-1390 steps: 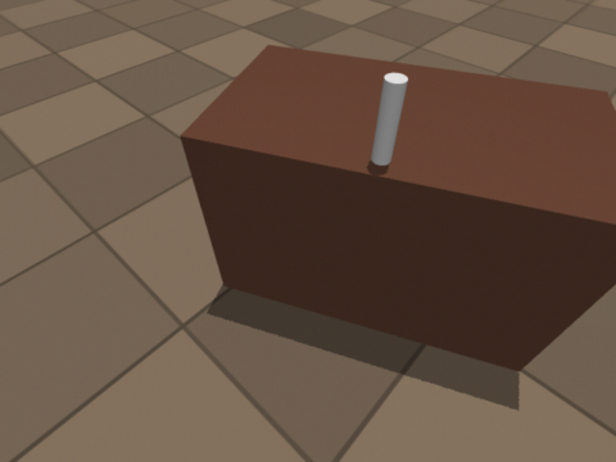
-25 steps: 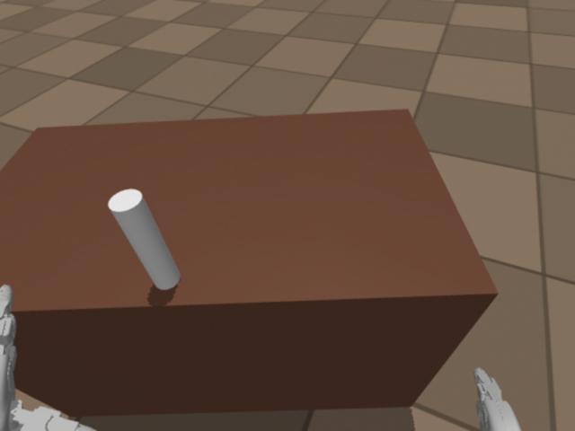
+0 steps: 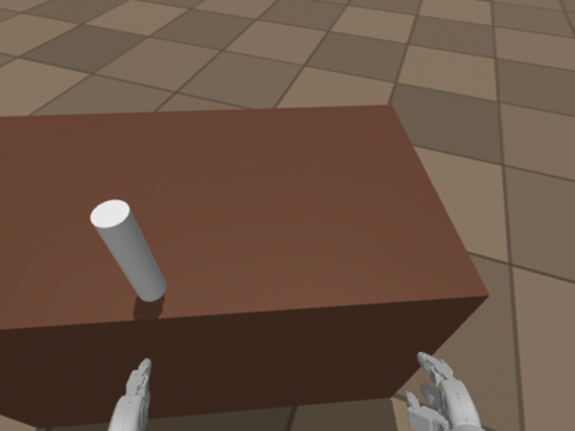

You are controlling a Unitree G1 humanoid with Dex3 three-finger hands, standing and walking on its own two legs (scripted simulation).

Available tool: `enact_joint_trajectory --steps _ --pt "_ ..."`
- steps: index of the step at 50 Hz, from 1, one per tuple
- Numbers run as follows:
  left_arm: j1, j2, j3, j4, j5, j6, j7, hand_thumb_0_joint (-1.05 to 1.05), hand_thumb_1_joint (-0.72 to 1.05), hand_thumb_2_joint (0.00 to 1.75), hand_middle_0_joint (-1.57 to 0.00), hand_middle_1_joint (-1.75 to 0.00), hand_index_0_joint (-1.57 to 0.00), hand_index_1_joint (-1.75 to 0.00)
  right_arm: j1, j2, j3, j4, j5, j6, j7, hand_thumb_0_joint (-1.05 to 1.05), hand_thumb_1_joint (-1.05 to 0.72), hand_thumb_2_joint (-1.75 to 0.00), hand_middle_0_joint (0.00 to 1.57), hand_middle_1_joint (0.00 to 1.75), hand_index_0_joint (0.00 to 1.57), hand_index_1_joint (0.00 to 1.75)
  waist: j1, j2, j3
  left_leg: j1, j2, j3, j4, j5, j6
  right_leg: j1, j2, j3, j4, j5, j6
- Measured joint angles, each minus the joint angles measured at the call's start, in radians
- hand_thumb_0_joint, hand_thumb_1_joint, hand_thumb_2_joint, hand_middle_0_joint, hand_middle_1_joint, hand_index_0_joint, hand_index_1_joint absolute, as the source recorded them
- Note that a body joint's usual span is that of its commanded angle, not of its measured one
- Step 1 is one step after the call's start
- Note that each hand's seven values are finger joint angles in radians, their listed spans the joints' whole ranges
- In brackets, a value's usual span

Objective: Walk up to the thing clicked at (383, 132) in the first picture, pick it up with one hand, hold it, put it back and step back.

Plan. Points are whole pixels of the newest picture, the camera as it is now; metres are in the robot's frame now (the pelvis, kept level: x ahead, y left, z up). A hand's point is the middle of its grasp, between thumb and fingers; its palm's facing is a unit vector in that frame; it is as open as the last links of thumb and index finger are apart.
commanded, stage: home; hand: left
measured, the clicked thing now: (134, 256) +0.37 +0.24 +0.03
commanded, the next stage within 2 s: none
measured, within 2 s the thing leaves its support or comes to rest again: neither
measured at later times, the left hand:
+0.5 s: hand out of the picture +0.16 +0.18 -0.12, palm faces -0.04 -0.96 -0.28, open 17.6 cm
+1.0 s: hand out of the picture +0.01 +0.26 -0.15, palm faces -0.06 -0.93 -0.37, open 17.6 cm
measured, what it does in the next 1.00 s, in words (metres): stands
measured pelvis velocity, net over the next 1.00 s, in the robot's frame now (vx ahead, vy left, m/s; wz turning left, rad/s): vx -0.02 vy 0.00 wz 0.00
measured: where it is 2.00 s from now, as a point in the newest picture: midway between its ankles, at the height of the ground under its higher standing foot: outside the picture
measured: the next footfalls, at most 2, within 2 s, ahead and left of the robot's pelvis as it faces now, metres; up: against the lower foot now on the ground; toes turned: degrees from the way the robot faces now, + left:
none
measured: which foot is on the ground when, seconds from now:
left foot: down 0.00-1.00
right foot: down 0.00-1.00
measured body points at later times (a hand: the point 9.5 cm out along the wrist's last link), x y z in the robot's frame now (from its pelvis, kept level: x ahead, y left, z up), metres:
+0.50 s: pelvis +0.00 -0.01 +0.00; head +0.01 -0.01 +0.45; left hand +0.16 +0.23 -0.10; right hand +0.12 -0.26 -0.12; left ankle +0.03 +0.12 -0.74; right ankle -0.04 -0.13 -0.74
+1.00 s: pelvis -0.02 +0.00 +0.00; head -0.03 -0.01 +0.45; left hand +0.02 +0.31 -0.12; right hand +0.03 -0.30 -0.13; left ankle +0.03 +0.12 -0.74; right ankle -0.04 -0.13 -0.74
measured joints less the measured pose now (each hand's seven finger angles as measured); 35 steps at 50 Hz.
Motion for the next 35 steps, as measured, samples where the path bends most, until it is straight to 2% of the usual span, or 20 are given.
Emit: enact_joint_trajectory --steps 3,8,21,23,25,29,35 --pt "-0.042 -0.003 -0.014 0.056 0.0 0.016 0.005 -0.01 -0.56 0.06 -0.05 -0.05 -0.06 -0.06 -0.004 0.001 0.009 -0.001 -0.001 0.007 0.002 0.01 -0.79 -0.84 0.2 0.28 0.19 0.28 -0.005 -0.006 -0.002 -0.003 0.004 0.002 0.003 -0.002 -0.001 -0.002 0.004 0.003 -0.004 0.003 -0.001" --pt "-0.058 -0.002 -0.008 0.053 0.0 0.029 0.031 -0.01 -0.56 0.05 -0.05 -0.05 -0.06 -0.05 0.011 -0.012 0.016 0.022 -0.005 0.021 0.009 0.01 -0.86 -0.88 0.2 0.29 0.2 0.29 -0.002 0.0 -0.007 0.002 0.01 0.006 0.008 -0.009 -0.002 0.007 0.009 0.007 -0.011 0.004 -0.002" --pt "-0.064 -0.003 -0.018 0.07 -0.002 0.045 0.049 -0.01 -0.57 0.05 -0.05 -0.05 -0.05 -0.05 0.052 -0.035 0.012 0.042 0.0 0.07 0.007 0.01 -0.9 -0.9 0.21 0.3 0.2 0.3 -0.005 0.022 -0.002 -0.003 0.014 0.005 0.006 -0.004 -0.006 -0.004 0.013 0.006 0.001 0.002 -0.006" --pt "-0.069 0.019 -0.036 0.107 0.03 0.045 0.032 -0.01 -0.57 0.05 -0.05 -0.05 -0.05 -0.05 0.041 -0.048 0.013 0.068 -0.031 0.068 0.027 0.01 -0.9 -0.9 0.21 0.3 0.2 0.3 -0.012 0.028 -0.01 -0.013 0.018 0.002 0.022 -0.01 -0.007 -0.011 0.017 0.004 0.01 -0.001 -0.007" --pt "-0.072 0.053 -0.051 0.161 0.047 0.059 0.008 0.0 -0.57 0.05 -0.05 -0.05 -0.05 -0.05 0.025 -0.071 0.011 0.106 -0.044 0.071 0.048 0.01 -0.9 -0.9 0.21 0.3 0.2 0.3 -0.021 0.035 -0.019 -0.017 0.019 0.001 0.039 -0.018 -0.007 -0.012 0.019 0.003 0.023 -0.008 -0.008" --pt "-0.062 0.116 -0.052 0.271 0.05 0.081 -0.015 0.0 -0.58 0.04 -0.05 -0.05 -0.06 -0.05 0.014 -0.115 0.001 0.186 -0.043 0.071 0.069 0.01 -0.9 -0.9 0.21 0.3 0.2 0.3 -0.031 0.043 -0.039 -0.005 0.018 -0.003 0.043 -0.022 -0.009 0.001 0.018 -0.001 0.027 -0.014 -0.009" --pt "-0.043 0.189 -0.042 0.403 0.044 0.097 -0.024 0.0 -0.58 0.04 -0.05 -0.05 -0.06 -0.05 0.019 -0.167 -0.003 0.306 -0.039 0.078 0.079 0.01 -0.9 -0.9 0.21 0.3 0.2 0.3 -0.024 0.045 -0.045 0.024 0.018 -0.01 0.012 -0.003 -0.011 0.034 0.019 -0.008 -0.007 0.006 -0.011"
